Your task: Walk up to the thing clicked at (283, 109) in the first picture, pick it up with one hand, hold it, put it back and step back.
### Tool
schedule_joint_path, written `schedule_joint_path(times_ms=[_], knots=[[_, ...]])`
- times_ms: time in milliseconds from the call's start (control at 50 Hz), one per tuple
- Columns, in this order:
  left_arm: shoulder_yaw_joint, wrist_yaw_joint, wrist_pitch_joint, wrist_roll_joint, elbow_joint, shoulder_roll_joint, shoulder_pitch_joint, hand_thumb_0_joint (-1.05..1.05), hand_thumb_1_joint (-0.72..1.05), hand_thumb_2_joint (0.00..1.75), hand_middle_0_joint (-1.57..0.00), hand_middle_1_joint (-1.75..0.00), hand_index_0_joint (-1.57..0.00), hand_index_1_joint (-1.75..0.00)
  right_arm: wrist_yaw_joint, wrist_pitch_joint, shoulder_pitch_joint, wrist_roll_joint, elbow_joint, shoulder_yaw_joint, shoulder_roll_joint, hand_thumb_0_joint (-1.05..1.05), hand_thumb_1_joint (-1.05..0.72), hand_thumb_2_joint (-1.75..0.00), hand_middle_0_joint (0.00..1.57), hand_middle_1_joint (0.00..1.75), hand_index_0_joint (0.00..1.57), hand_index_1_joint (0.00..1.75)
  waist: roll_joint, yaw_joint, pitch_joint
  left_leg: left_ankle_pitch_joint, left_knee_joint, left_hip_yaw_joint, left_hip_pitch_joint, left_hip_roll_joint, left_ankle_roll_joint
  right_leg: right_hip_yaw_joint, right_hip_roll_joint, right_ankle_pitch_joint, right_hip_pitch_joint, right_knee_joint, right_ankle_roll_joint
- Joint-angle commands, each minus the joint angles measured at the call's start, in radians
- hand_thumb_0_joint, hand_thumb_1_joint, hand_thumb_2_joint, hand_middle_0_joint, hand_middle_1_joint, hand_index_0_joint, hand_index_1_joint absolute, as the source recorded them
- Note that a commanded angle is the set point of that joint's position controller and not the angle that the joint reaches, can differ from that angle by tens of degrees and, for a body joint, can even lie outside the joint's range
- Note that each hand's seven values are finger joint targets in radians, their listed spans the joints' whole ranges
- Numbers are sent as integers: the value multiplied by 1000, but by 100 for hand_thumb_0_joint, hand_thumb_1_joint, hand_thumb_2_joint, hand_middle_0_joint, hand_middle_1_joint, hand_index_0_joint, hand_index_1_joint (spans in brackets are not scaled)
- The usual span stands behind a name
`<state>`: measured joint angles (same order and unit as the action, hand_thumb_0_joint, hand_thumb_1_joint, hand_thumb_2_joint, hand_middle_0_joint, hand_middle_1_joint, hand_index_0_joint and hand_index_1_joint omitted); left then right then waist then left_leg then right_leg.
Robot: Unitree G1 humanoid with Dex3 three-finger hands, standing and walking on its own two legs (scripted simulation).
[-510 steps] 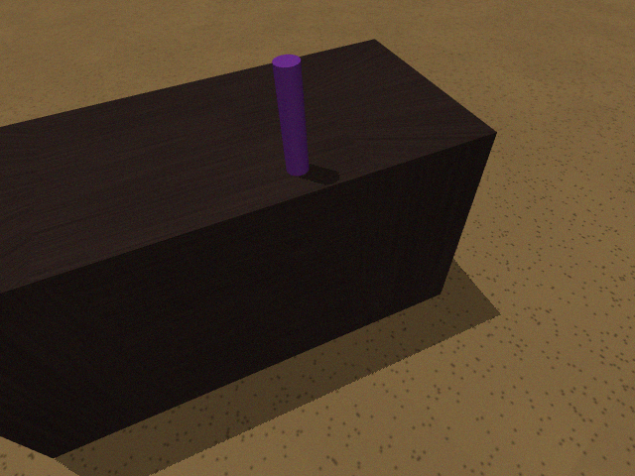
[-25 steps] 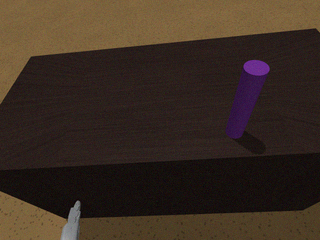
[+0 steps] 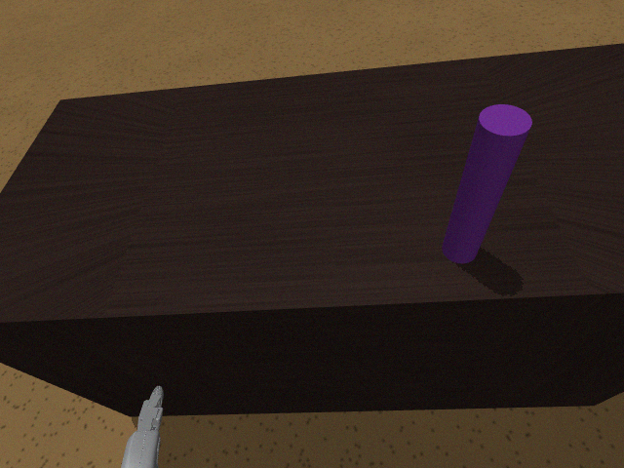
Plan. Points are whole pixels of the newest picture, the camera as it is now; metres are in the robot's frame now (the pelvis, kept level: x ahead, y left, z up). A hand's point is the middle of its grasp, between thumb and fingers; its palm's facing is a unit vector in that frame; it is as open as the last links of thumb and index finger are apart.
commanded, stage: go down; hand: right
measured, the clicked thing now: (477, 197) +0.44 -0.17 +0.07
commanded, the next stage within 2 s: approach in 0.62 s
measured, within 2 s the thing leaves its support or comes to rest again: neither
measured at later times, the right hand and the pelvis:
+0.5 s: hand out of the picture +0.38 -0.36 +0.13, palm faces +0.12 +0.99 +0.02, open 17.5 cm; pelvis +0.01 +0.00 +0.00, yaw +0 degrees
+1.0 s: hand out of the picture +0.38 -0.34 +0.09, palm faces +0.07 +1.00 +0.02, open 17.6 cm; pelvis -0.01 +0.01 -0.01, yaw +0 degrees
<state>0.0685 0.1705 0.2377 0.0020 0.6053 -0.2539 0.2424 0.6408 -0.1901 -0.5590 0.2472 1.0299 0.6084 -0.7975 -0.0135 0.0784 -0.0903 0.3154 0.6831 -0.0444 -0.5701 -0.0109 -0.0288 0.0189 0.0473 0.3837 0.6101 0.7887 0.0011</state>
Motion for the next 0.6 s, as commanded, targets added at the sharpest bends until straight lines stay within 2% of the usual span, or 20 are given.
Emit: schedule_joint_path(times_ms=[0, 20, 40, 60, 100, 120, 180, 240, 280, 300, 320, 340, 360, 380, 400, 440, 460, 500, 540, 580], knots=[[-111, 29, 55, 4, -114, -222, 5, 0, -55, 6, -5, -6, -5, -6, -6, -53, -302, 40, -205, 90, -449, 0, 53, -6, 5, 5, 5, 5, 239, -14, -404, -247, -45, -2, 126, 31, 49, 29, -16, -416, -313, -104, 6], [-82, 25, 48, 5, -110, -192, 25, 0, -55, 6, -5, -6, -5, -6, -4, -45, -301, 42, -204, 76, -428, 0, 54, -6, 5, 5, 5, 5, 218, -16, -382, -248, -48, -5, 124, 34, 47, 31, -16, -426, -298, -108, 5], [-72, 26, 57, 8, -218, -189, -59, 0, -55, 6, -5, -6, -5, -5, -5, -42, -339, 42, -225, 69, -420, 0, 52, -6, 6, 5, 6, 5, 202, -12, -384, -256, -51, -3, 137, 32, 47, 29, -18, -420, -284, -107, 5], [-92, 30, 54, 7, -201, -204, -24, 0, -55, 5, -5, -5, -5, -5, -6, -27, -304, 38, -163, 69, -413, 0, 52, -6, 6, 5, 5, 5, 172, -2, -337, -248, -57, -1, 138, 29, 47, 24, -20, -377, -250, -114, -1], [-60, 23, 47, 8, -196, -163, -11, 0, -54, 5, -5, -5, -5, -5, -5, -10, -285, 31, -127, 54, -389, 0, 56, -6, 5, 6, 5, 6, 135, -11, -237, -200, -71, 0, 130, 28, 46, 20, -22, -279, -175, -136, -9], [-68, 21, 48, 8, -193, -171, 3, 0, -54, 5, -5, -5, -5, -5, -5, -13, -290, 28, -127, 61, -412, 0, 57, -6, 5, 6, 5, 6, 145, -9, -228, -179, -70, -2, 126, 29, 47, 21, -20, -256, -166, -142, -7], [-78, 12, 49, 7, -248, -172, 21, 0, -54, 4, -5, -5, -5, -5, -2, -11, -248, 18, -113, 59, -402, 0, 58, -6, 5, 6, 5, 6, 137, -17, -247, -185, -67, 6, 139, 29, 46, 16, -22, -256, -172, -136, -9], [-60, 6, 56, 6, -229, -153, 37, 0, -54, 5, -5, -5, -5, -5, 8, -28, -272, 35, -152, 55, -389, 0, 59, -6, 5, 6, 5, 6, 155, -7, -259, -212, -56, 10, 130, 27, 44, 13, -24, -278, -184, -122, -10], [-78, 8, 65, 8, -237, -171, 16, 0, -55, 6, -5, -5, -5, -5, 15, -54, -345, 47, -274, 85, -438, 0, 61, -6, 4, 6, 5, 6, 233, -17, -394, -261, -33, 11, 135, 27, 45, 20, -21, -383, -277, -97, 1], [-89, 13, 67, 6, -238, -186, 14, 0, -55, 6, -5, -5, -4, -5, 19, -57, -343, 45, -268, 87, -441, 0, 60, -6, 5, 5, 5, 5, 254, -9, -440, -285, -27, 11, 123, 29, 46, 26, -15, -472, -327, -81, 6], [-80, 15, 67, 6, -235, -184, -1, 0, -55, 6, -5, -5, -5, -6, 21, -66, -369, 49, -336, 85, -445, 0, 58, -5, 5, 5, 5, 5, 283, -25, -475, -293, -19, 10, 123, 30, 45, 29, -13, -525, -364, -72, 9], [-98, 22, 65, 3, -194, -196, 21, 0, -56, 7, -5, -5, -4, -6, 22, -68, -383, 47, -342, 72, -431, 0, 55, -5, 6, 5, 6, 5, 295, -7, -477, -300, -15, 11, 90, 33, 46, 31, -10, -572, -393, -64, 12], [-66, 21, 65, 5, -177, -171, -3, 0, -56, 7, -5, -5, -4, -6, 19, -63, -361, 49, -289, 61, -407, 0, 54, -5, 6, 5, 6, 5, 296, -14, -412, -273, -19, 7, 77, 34, 47, 33, -8, -560, -357, -66, 11], [-74, 22, 51, 2, -58, -167, 68, 0, -56, 7, -5, -5, -4, -6, 15, -54, -312, 52, -230, 63, -393, 0, 53, -5, 6, 5, 6, 5, 270, -11, -344, -254, -24, 5, 55, 37, 49, 36, -6, -546, -319, -74, 12], [-57, 19, 58, 1, -143, -168, -35, 0, -56, 7, -5, -5, -4, -6, 12, -53, -308, 54, -215, 64, -385, 0, 54, -6, 6, 5, 5, 5, 249, -12, -343, -248, -31, 7, 68, 33, 49, 36, -9, -511, -286, -74, 10], [-84, 31, 65, 1, -194, -207, -97, 0, -55, 6, -5, -5, -5, -5, 9, -49, -377, 48, -271, 70, -427, 0, 52, -6, 6, 5, 6, 5, 263, -17, -388, -247, -32, 8, 99, 30, 52, 32, -8, -477, -297, -83, 8], [-77, 29, 55, -2, -138, -191, -25, 0, -56, 6, -5, -5, -5, -5, 9, -41, -348, 34, -258, 67, -431, 0, 53, -7, 5, 5, 5, 5, 273, -23, -364, -253, -38, 11, 115, 27, 53, 24, -15, -452, -280, -90, 7], [-59, 25, 49, 3, -152, -171, 6, 0, -54, 5, -5, -6, -5, -5, 13, -23, -260, 34, -191, 32, -366, 0, 51, -6, 6, 5, 5, 5, 215, -13, -286, -221, -47, -1, 114, 32, 52, 25, -15, -392, -239, -112, 4], [-67, 23, 51, 1, -211, -183, -2, 0, -54, 4, -5, -5, -5, -5, 12, -25, -270, 42, -226, 68, -397, 0, 51, -6, 6, 5, 6, 5, 179, -19, -348, -265, -42, -3, 164, 31, 46, 23, -18, -407, -240, -106, -2], [-87, 23, 47, 4, -232, -193, 39, 0, -54, 5, -5, -5, -5, -5, 14, -17, -272, 43, -210, 91, -420, 0, 54, -7, 5, 6, 5, 6, 143, -7, -344, -309, -42, 7, 178, 25, 41, 15, -29, -408, -229, -96, -8]])
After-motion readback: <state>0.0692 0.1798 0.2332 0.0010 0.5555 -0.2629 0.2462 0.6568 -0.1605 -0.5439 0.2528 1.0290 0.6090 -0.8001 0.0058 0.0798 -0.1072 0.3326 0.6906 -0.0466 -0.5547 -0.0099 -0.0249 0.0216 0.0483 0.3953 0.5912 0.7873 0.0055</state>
